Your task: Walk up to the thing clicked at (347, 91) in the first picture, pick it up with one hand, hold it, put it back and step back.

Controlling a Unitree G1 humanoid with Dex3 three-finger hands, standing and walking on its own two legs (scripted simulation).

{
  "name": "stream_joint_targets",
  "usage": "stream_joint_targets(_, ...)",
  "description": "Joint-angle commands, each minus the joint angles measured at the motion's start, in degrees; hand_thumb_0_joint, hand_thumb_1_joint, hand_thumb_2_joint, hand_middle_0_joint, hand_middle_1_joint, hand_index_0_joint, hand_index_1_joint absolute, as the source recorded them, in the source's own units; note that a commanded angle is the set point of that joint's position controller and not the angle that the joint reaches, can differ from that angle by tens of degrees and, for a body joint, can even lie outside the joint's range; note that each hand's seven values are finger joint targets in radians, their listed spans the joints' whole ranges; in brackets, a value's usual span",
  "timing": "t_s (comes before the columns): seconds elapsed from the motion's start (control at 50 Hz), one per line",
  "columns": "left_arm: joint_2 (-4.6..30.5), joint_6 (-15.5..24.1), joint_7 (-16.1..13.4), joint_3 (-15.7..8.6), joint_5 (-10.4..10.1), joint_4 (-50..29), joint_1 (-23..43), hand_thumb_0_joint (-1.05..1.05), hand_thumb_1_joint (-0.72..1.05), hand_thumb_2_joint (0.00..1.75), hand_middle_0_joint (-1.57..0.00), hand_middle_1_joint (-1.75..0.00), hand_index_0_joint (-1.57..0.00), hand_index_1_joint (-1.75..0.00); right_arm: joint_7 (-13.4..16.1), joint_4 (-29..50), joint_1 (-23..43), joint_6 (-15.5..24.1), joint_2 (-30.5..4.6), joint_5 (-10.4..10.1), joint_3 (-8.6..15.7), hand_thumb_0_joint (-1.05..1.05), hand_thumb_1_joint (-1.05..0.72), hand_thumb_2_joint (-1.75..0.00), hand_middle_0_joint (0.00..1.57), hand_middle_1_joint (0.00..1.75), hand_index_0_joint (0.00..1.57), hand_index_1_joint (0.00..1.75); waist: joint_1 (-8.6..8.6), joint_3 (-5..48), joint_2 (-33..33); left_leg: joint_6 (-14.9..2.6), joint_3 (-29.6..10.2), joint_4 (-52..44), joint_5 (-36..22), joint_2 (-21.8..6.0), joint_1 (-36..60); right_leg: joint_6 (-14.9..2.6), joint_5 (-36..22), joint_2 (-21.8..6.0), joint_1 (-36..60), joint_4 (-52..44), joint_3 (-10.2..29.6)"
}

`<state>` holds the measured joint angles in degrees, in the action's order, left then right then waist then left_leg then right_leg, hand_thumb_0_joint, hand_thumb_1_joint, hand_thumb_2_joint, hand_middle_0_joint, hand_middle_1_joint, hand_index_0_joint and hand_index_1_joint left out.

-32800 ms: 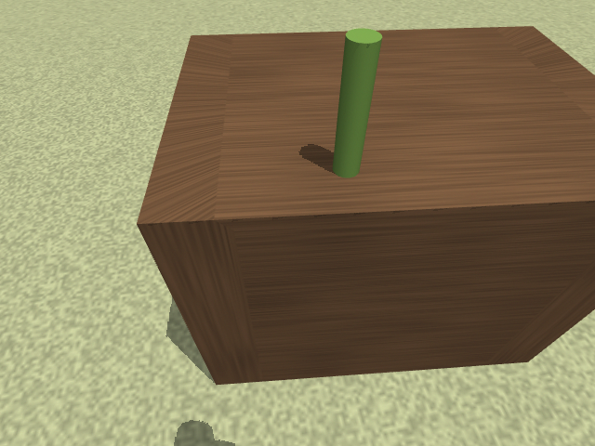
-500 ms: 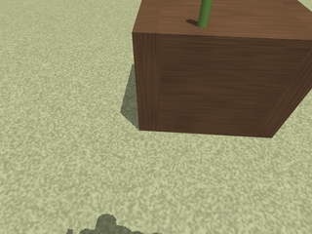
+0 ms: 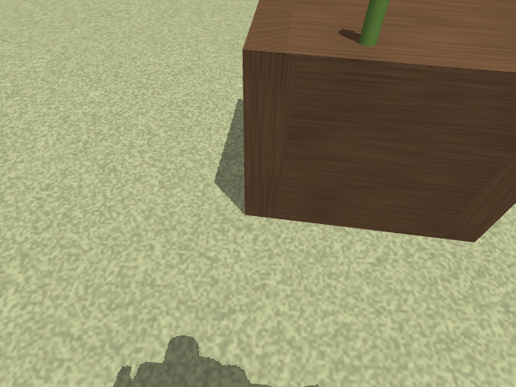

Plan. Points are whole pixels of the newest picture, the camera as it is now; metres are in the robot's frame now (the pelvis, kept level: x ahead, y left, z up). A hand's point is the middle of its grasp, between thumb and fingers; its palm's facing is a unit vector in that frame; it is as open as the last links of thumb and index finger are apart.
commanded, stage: step back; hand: right
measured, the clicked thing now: out of the picture +1.03 -0.26 +0.16
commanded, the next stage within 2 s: stand in 0.12 s
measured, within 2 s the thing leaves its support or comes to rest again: neither
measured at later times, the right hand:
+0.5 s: hand out of the picture +0.11 -0.25 -0.13, palm faces -0.02 +0.94 -0.33, open 7.4 cm
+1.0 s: hand out of the picture +0.02 -0.26 -0.15, palm faces -0.02 +0.95 -0.32, open 7.4 cm
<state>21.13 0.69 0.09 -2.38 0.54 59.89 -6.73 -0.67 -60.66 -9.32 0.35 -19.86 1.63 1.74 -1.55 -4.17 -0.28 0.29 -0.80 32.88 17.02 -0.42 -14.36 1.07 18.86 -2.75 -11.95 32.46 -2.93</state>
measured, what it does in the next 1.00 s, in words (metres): stands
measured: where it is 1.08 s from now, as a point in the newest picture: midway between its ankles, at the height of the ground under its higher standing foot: outside the picture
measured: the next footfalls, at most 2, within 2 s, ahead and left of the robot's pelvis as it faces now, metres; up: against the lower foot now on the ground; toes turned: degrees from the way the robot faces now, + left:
none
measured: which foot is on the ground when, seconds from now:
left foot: down 0.00-1.00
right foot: down 0.00-1.00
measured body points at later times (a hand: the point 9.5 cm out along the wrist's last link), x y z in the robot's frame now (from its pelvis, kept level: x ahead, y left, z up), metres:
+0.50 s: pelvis -0.01 +0.00 +0.02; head +0.01 +0.00 +0.47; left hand +0.09 +0.30 -0.11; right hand +0.11 -0.30 -0.11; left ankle +0.01 +0.13 -0.73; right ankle -0.02 -0.13 -0.73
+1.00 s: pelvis -0.02 -0.01 +0.02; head -0.01 -0.01 +0.47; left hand +0.05 +0.29 -0.12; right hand +0.03 -0.31 -0.12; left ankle +0.01 +0.13 -0.73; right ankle -0.02 -0.13 -0.73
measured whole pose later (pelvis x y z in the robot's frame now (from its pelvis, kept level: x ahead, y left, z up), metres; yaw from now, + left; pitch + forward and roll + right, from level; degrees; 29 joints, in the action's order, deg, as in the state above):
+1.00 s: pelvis -0.02 -0.01 +0.02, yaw -1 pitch -2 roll +0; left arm 20.0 0.9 0.7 0.1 0.7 65.2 -7.1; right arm -1.2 -66.0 -8.1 0.4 -20.0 1.0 0.3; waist 0.0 -3.3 0.4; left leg 1.5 0.0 18.9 8.1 -1.7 -8.7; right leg 0.3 10.1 -1.2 -7.2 19.6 -2.4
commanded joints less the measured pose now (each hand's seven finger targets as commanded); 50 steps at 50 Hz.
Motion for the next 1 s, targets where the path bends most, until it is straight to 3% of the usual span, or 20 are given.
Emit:
stream_joint_targets(0.0, 13.4, 2.0, -0.9, -3.0, -0.3, -3.1, 2.0, 0.0, 0.9, 0.9, -0.2, -0.3, -0.2, -0.3, 1.4, 3.6, 3.2, 1.6, -12.2, -0.9, 2.4, 0.0, -0.9, -0.9, 0.2, 0.3, 0.2, 0.3, 0.45, 9.6, 2.4, -2.41, -4.2, -4.5, -23.4, -5.2, 0.7, -4.11, -21.0, -5.5, 9.2, -4.9, 5.3)
stream_joint_targets(0.06, 12.4, 1.6, -1.2, -2.5, -0.5, -2.8, 3.7, 0.0, 0.9, 0.9, -0.2, -0.3, -0.2, -0.3, 1.6, 2.3, 3.5, 1.5, -12.5, -1.0, 2.5, 0.0, -0.9, -0.9, 0.2, 0.3, 0.2, 0.3, 0.73, 11.5, 3.2, -3.09, -4.6, -4.5, -34.4, -6.5, 6.0, -3.49, -24.6, -4.7, 7.8, -3.1, 3.0)
stream_joint_targets(0.08, 12.1, 1.5, -1.4, -2.5, -0.4, -2.6, 3.3, 0.0, 0.9, 0.9, -0.2, -0.3, -0.2, -0.3, 1.7, 2.5, 4.3, 1.4, -12.7, -1.0, 2.7, 0.0, -0.9, -0.9, 0.2, 0.3, 0.2, 0.3, 0.59, 11.7, 2.9, -3.76, -4.6, -4.0, -35.9, -6.9, 7.2, -3.03, -25.0, -4.3, 7.1, -3.2, 2.0)
stream_joint_targets(0.1, 9.6, 1.3, -1.1, -1.0, -1.1, -1.2, 1.8, 0.0, 0.9, 0.9, -0.2, -0.3, -0.2, -0.3, 1.7, 2.6, 4.1, 2.0, -13.1, -1.1, 2.1, 0.0, -0.9, -0.9, 0.2, 0.3, 0.2, 0.3, 0.64, 10.2, 1.5, -3.52, -6.5, -6.8, -37.4, -8.0, 8.7, -2.42, -26.5, -4.0, 6.4, -5.0, 3.7)
stream_joint_targets(0.12, 10.3, 1.2, -1.1, -1.0, -0.9, -0.9, 2.1, 0.0, 0.9, 0.9, -0.2, -0.3, -0.2, -0.3, 1.8, 2.2, 3.8, 2.2, -13.3, -1.1, 2.1, 0.0, -0.9, -0.9, 0.2, 0.3, 0.2, 0.3, 0.86, 9.6, 1.3, -3.27, -6.6, -7.7, -37.9, -8.4, 8.8, -2.11, -25.9, -4.0, 7.1, -5.6, 3.5)
stream_joint_targets(0.16, 10.7, 1.0, -1.0, -1.0, -0.8, -0.7, 3.1, 0.0, 0.9, 0.9, -0.2, -0.3, -0.2, -0.3, 1.8, 2.0, 5.3, 2.3, -13.1, -1.2, 2.0, 0.0, -0.9, -0.9, 0.2, 0.3, 0.2, 0.3, 0.89, 9.0, 1.8, -2.74, -6.2, -9.1, -36.4, -8.4, 9.1, -1.93, -24.4, -4.0, 7.4, -6.7, 3.5)
stream_joint_targets(0.22, 10.2, 1.2, -0.9, -0.6, -0.6, -0.1, 3.3, 0.0, 0.9, 0.9, -0.2, -0.3, -0.2, -0.3, 1.6, 2.0, 7.4, 2.1, -12.5, -1.4, 1.7, 0.0, -0.9, -0.9, 0.2, 0.3, 0.2, 0.3, 0.65, 8.8, 1.0, -2.27, -5.1, -9.9, -35.0, -7.7, 10.1, -1.72, -26.9, -4.6, 8.7, -9.4, 4.0)
stream_joint_targets(0.28, 10.5, 1.1, -0.7, -0.4, -0.3, 0.3, 4.3, 0.0, 0.9, 0.9, -0.2, -0.3, -0.2, -0.3, 1.3, 2.0, 8.6, 1.8, -11.9, -1.4, 1.5, 0.0, -0.9, -0.9, 0.2, 0.3, 0.2, 0.3, 1.11, 7.2, 1.4, -1.75, -4.8, -13.2, -27.3, -7.3, 9.2, -1.5, -21.4, -4.6, 8.3, -12.3, 4.2)
stream_joint_targets(0.62, 10.9, 1.6, -0.1, 0.0, 0.0, 2.3, 3.7, 0.0, 0.9, 0.9, -0.2, -0.3, -0.2, -0.3, 0.3, -0.5, 9.0, 1.7, -11.9, -1.1, 1.0, 0.0, -0.9, -0.9, 0.2, 0.3, 0.2, 0.3, 1.23, 4.5, 0.2, -0.71, -4.5, -18.1, -9.3, -6.6, 7.8, -1.56, -7.7, -5.2, 5.4, -18.8, 6.0)
stream_joint_targets(0.68, 11.1, 1.6, -0.1, 0.0, 0.1, 2.2, 3.6, 0.0, 0.9, 0.9, -0.2, -0.3, -0.2, -0.3, 0.3, -0.7, 7.8, 1.5, -11.7, -1.1, 0.8, 0.0, -0.9, -0.9, 0.2, 0.3, 0.2, 0.3, 1.47, 4.4, -0.6, -0.84, -4.6, -18.0, -8.9, -6.5, 7.3, -1.63, -7.5, -5.2, 5.5, -18.9, 6.0)
stream_joint_targets(0.78, 11.8, 1.4, -0.2, 0.0, 0.2, 1.6, 3.6, 0.0, 0.9, 0.9, -0.2, -0.3, -0.2, -0.3, 0.2, -1.2, 5.8, 1.3, -11.8, -0.9, 0.9, 0.0, -0.9, -0.9, 0.2, 0.3, 0.2, 0.3, 1.83, 3.0, -1.3, -0.7, -4.3, -17.7, -5.3, -6.1, 6.3, -1.86, -0.8, -5.2, 2.5, -20.1, 7.2)
stream_joint_targets(0.9, 11.9, 1.3, -0.1, -0.1, 0.0, 1.5, 2.7, 0.0, 0.9, 0.9, -0.2, -0.3, -0.2, -0.3, 0.3, -1.5, 4.4, 1.3, -11.8, -0.8, 0.6, 0.0, -0.9, -0.9, 0.2, 0.3, 0.2, 0.3, 1.62, 2.6, -0.2, -0.73, -4.6, -17.9, -4.4, -6.1, 5.1, -1.88, -1.2, -4.9, 2.5, -19.4, 7.4)
stream_joint_targets(0.98, 11.5, 1.4, -0.1, 0.2, -0.1, 1.2, 2.4, 0.0, 0.9, 0.9, -0.2, -0.3, -0.2, -0.3, 0.5, -1.3, 4.5, 1.5, -12.0, -0.8, 0.5, 0.0, -0.9, -0.9, 0.2, 0.3, 0.2, 0.3, 1.39, 4.8, 0.3, -0.82, -4.8, -17.6, -10.2, -7.0, 6.0, -1.94, -8.0, -4.9, 5.0, -17.7, 6.8)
